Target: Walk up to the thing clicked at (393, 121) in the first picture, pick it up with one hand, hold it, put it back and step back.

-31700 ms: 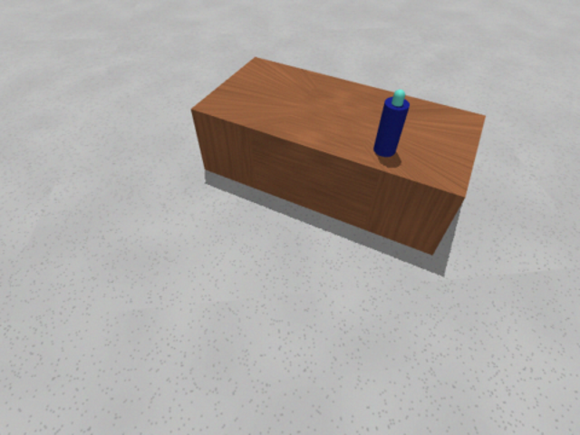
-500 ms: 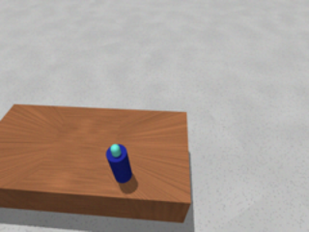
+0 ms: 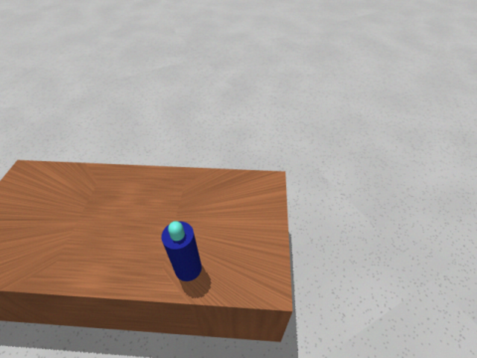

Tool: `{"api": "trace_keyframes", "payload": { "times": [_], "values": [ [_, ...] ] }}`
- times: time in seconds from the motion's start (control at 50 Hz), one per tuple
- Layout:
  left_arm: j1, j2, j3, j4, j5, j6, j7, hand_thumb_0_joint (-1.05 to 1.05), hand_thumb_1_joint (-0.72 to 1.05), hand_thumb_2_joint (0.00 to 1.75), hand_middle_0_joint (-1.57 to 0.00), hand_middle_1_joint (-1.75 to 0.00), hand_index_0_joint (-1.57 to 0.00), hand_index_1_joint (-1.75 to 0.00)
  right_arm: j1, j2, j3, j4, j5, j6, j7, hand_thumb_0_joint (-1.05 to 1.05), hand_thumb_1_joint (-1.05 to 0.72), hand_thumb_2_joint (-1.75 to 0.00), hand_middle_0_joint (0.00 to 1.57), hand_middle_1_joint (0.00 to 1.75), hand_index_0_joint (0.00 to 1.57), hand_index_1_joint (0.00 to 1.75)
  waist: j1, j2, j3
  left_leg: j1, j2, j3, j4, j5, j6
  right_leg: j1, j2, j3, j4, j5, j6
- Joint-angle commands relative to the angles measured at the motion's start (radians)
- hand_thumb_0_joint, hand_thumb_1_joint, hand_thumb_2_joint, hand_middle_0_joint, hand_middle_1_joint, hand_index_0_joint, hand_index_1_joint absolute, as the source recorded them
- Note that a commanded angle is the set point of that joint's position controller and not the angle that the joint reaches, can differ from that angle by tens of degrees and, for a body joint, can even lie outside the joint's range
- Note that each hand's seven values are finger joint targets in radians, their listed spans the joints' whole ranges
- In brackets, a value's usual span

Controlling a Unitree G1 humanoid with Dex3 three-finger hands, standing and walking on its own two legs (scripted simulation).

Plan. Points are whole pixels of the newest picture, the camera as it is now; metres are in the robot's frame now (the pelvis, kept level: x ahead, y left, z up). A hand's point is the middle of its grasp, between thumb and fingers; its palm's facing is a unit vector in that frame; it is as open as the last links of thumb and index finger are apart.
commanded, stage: stand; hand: left
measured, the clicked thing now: (182, 248) +0.47 +0.18 -0.29
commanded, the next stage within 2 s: step back in 0.46 s
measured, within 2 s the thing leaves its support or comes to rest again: neither
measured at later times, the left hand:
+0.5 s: hand out of the picture +0.08 +0.26 -0.15, palm faces +0.00 -0.94 -0.35, open 7.4 cm
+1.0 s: hand out of the picture +0.03 +0.34 -0.18, palm faces -0.05 -0.93 -0.35, open 7.4 cm
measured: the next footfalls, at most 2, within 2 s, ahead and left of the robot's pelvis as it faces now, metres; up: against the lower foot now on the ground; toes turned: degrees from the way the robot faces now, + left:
right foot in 1.20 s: -0.12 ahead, -0.04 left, +0.00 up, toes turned -2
left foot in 1.58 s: -0.19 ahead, +0.20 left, +0.00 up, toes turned -5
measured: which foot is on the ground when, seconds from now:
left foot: down 0.00-1.00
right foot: down 0.00-0.78, up 0.80-1.00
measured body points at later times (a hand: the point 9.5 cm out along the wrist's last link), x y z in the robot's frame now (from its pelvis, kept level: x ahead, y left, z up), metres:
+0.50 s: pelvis +0.00 +0.00 +0.00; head +0.02 -0.01 +0.45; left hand +0.08 +0.30 -0.13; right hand +0.06 -0.30 -0.14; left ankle -0.05 +0.15 -0.74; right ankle +0.04 -0.10 -0.75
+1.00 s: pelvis -0.09 +0.08 -0.01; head -0.01 +0.11 +0.43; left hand +0.03 +0.39 -0.15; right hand -0.04 -0.24 -0.12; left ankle -0.09 +0.18 -0.75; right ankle -0.13 -0.06 -0.66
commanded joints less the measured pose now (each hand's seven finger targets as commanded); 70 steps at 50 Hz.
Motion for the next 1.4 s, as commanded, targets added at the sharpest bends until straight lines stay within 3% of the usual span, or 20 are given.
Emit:
{"api": "trace_keyframes", "payload": {
  "times": [0.0,0.42,0.46,0.54,0.6,0.68,0.72,0.74,0.76,0.78,0.8,0.88,1.04,1.12,1.18,1.2,1.22,1.24,1.32,1.38],
  "values": [
    [-0.039,0.222,0.044,-0.062,0.003,-0.022,0.012,0.0,0.9,0.9,-0.2,-0.3,-0.2,-0.3,-0.025,-0.209,-0.039,-0.055,-0.002,-0.023,-0.015,0.0,-0.9,-0.9,0.2,0.3,0.2,0.3,0.004,-0.006,-0.055,-0.125,0.082,-0.045,-0.075,0.097,0.056,0.118,-0.132,0.141,-0.055,0.062,-0.005],
    [-0.041,0.225,0.039,-0.063,0.004,-0.024,0.012,0.0,0.9,0.9,-0.2,-0.3,-0.2,-0.3,-0.019,-0.207,-0.037,-0.051,-0.001,-0.02,-0.012,0.0,-0.9,-0.9,0.2,0.3,0.2,0.3,0.001,-0.023,-0.051,-0.126,0.079,-0.037,-0.064,0.082,0.058,0.109,-0.133,0.151,-0.064,0.042,0.0],
    [-0.046,0.304,0.097,-0.112,-0.01,-0.01,0.021,0.0,0.9,0.9,-0.2,-0.3,-0.2,-0.3,-0.031,-0.235,-0.055,-0.085,0.018,-0.001,-0.01,0.0,-0.9,-0.9,0.2,0.3,0.2,0.3,0.002,-0.073,0.001,-0.214,0.02,0.001,0.161,0.244,0.073,0.081,-0.189,0.203,0.007,0.428,-0.057],
    [-0.067,0.317,0.114,-0.191,0.015,-0.004,0.031,0.0,0.9,0.9,-0.2,-0.3,-0.2,-0.3,0.021,-0.216,-0.072,-0.121,0.021,0.035,-0.004,0.0,-0.9,-0.9,0.2,0.3,0.2,0.3,-0.003,-0.18,-0.12,-0.26,-0.068,-0.022,0.628,-0.314,0.077,0.048,-0.386,0.355,-0.04,0.414,-0.243],
    [-0.157,0.297,0.107,-0.251,0.027,0.012,0.037,0.0,0.9,0.9,-0.2,-0.3,-0.2,-0.3,0.083,-0.226,-0.089,-0.142,0.027,0.044,0.004,0.0,-0.9,-0.9,0.2,0.3,0.2,0.3,-0.045,-0.197,-0.151,-0.226,-0.034,-0.058,0.674,-0.274,0.089,-0.066,-0.328,0.249,0.025,0.339,-0.208],
    [-0.122,0.291,0.104,-0.291,0.032,0.034,0.04,0.0,0.9,0.9,-0.2,-0.3,-0.2,-0.3,0.094,-0.224,-0.092,-0.169,0.015,0.045,0.004,0.0,-0.9,-0.9,0.2,0.3,0.2,0.3,-0.015,-0.196,-0.161,-0.278,-0.032,-0.009,0.403,-0.19,0.063,0.018,-0.285,0.237,0.126,0.291,-0.174],
    [-0.169,0.298,0.099,-0.314,0.011,0.052,0.034,0.0,0.9,0.9,-0.2,-0.3,-0.2,-0.3,0.149,-0.221,-0.107,-0.155,-0.007,0.031,-0.001,0.0,-0.9,-0.9,0.2,0.3,0.2,0.3,-0.065,-0.173,-0.136,-0.196,-0.034,0.035,0.147,0.028,0.059,-0.052,-0.25,0.204,0.212,0.187,-0.114],
    [-0.133,0.25,0.088,-0.313,-0.001,0.065,0.031,0.0,0.9,0.9,-0.2,-0.3,-0.2,-0.3,0.121,-0.252,-0.119,-0.16,-0.028,0.025,-0.004,0.0,-0.9,-0.9,0.2,0.3,0.2,0.3,-0.049,-0.035,-0.096,-0.174,0.014,-0.056,0.044,0.132,0.053,-0.139,-0.153,0.164,0.323,0.029,-0.072],
    [-0.085,0.187,0.078,-0.322,-0.011,0.07,0.033,0.0,0.9,0.9,-0.2,-0.3,-0.2,-0.3,0.07,-0.346,-0.138,-0.191,-0.051,0.018,-0.006,0.0,-0.9,-0.9,0.2,0.3,0.2,0.3,-0.012,0.225,-0.077,-0.137,0.222,-0.359,-0.027,0.378,0.088,-0.297,0.041,0.111,0.484,-0.352,-0.012],
    [-0.068,0.22,0.089,-0.302,-0.003,0.079,0.045,0.0,0.9,0.9,-0.2,-0.3,-0.2,-0.3,-0.003,-0.4,-0.143,-0.222,-0.048,0.015,-0.005,0.0,-0.9,-0.9,0.2,0.3,0.2,0.3,-0.003,0.17,-0.055,-0.199,0.253,-0.36,0.016,0.508,0.142,-0.318,0.109,0.224,0.623,-0.49,0.007],
    [-0.09,0.238,0.099,-0.296,0.003,0.077,0.052,0.0,0.9,0.9,-0.2,-0.3,-0.2,-0.3,-0.012,-0.42,-0.145,-0.242,-0.033,0.013,-0.005,0.0,-0.9,-0.9,0.2,0.3,0.2,0.3,-0.047,0.254,-0.072,-0.282,0.322,-0.469,-0.022,0.455,0.223,-0.265,0.125,0.269,0.736,-0.528,0.013],
    [0.014,0.242,0.094,-0.274,-0.012,0.078,0.048,0.0,0.9,0.9,-0.2,-0.3,-0.2,-0.3,-0.115,-0.272,-0.113,-0.266,-0.029,0.004,-0.028,0.0,-0.9,-0.9,0.2,0.3,0.2,0.3,0.054,0.11,-0.058,-0.062,0.126,-0.121,0.101,0.548,0.101,-0.425,0.128,0.309,0.844,-0.283,0.002],
    [-0.034,0.22,0.099,-0.343,0.013,0.043,0.039,0.0,0.9,0.9,-0.2,-0.3,-0.2,-0.3,0.042,-0.269,-0.122,-0.267,-0.005,0.01,-0.042,0.0,-0.9,-0.9,0.2,0.3,0.2,0.3,-0.061,0.098,-0.118,0.134,0.237,-0.181,0.198,0.647,0.284,-0.323,0.046,0.205,0.519,-0.38,0.061],
    [0.059,0.207,0.104,-0.317,0.016,0.033,0.028,0.0,0.9,0.9,-0.2,-0.3,-0.2,-0.3,-0.022,-0.286,-0.121,-0.296,0.004,0.02,-0.033,0.0,-0.9,-0.9,0.2,0.3,0.2,0.3,-0.027,0.125,-0.13,0.011,0.204,-0.145,0.229,0.502,0.243,-0.156,0.027,0.119,0.265,-0.282,0.027],
    [0.144,0.226,0.113,-0.286,0.028,0.022,0.029,0.0,0.9,0.9,-0.2,-0.3,-0.2,-0.3,-0.082,-0.269,-0.11,-0.314,0.02,0.026,-0.027,0.0,-0.9,-0.9,0.2,0.3,0.2,0.3,0.019,0.035,-0.16,-0.144,0.163,-0.109,0.307,0.342,0.179,0.028,-0.003,0.153,0.075,0.034,-0.007],
    [0.144,0.278,0.125,-0.295,0.037,0.016,0.029,0.0,0.9,0.9,-0.2,-0.3,-0.2,-0.3,-0.106,-0.246,-0.102,-0.329,0.029,0.024,-0.024,0.0,-0.9,-0.9,0.2,0.3,0.2,0.3,0.02,-0.084,-0.153,-0.279,0.09,-0.066,0.387,0.2,0.132,0.073,-0.114,0.31,0.084,0.169,-0.057],
    [0.081,0.361,0.14,-0.32,0.023,0.022,0.024,0.0,0.9,0.9,-0.2,-0.3,-0.2,-0.3,-0.136,-0.21,-0.096,-0.333,0.032,0.027,-0.028,0.0,-0.9,-0.9,0.2,0.3,0.2,0.3,0.035,-0.293,-0.075,-0.356,-0.105,0.03,0.57,-0.1,0.062,-0.046,-0.282,0.536,0.006,0.244,-0.217],
    [0.037,0.379,0.143,-0.361,0.033,0.019,0.024,0.0,0.9,0.9,-0.2,-0.3,-0.2,-0.3,-0.125,-0.225,-0.103,-0.317,0.027,0.035,-0.037,0.0,-0.9,-0.9,0.2,0.3,0.2,0.3,0.047,-0.32,-0.023,-0.338,-0.122,-0.036,0.777,-0.4,0.047,-0.154,-0.394,0.641,-0.027,0.305,-0.305],
    [-0.013,0.262,0.123,-0.402,0.02,0.019,0.037,0.0,0.9,0.9,-0.2,-0.3,-0.2,-0.3,-0.043,-0.228,-0.09,-0.271,0.028,0.027,-0.03,0.0,-0.9,-0.9,0.2,0.3,0.2,0.3,-0.001,-0.152,-0.016,-0.421,-0.165,-0.108,0.879,-0.293,0.044,-0.054,-0.225,0.345,0.061,0.429,-0.204],
    [0.052,0.246,0.119,-0.415,0.029,0.025,0.037,0.0,0.9,0.9,-0.2,-0.3,-0.2,-0.3,-0.043,-0.22,-0.074,-0.292,0.026,0.014,-0.039,0.0,-0.9,-0.9,0.2,0.3,0.2,0.3,0.037,-0.134,-0.078,-0.462,-0.151,-0.058,0.763,-0.262,0.028,0.095,-0.175,0.297,0.118,0.465,-0.183]
  ]
}}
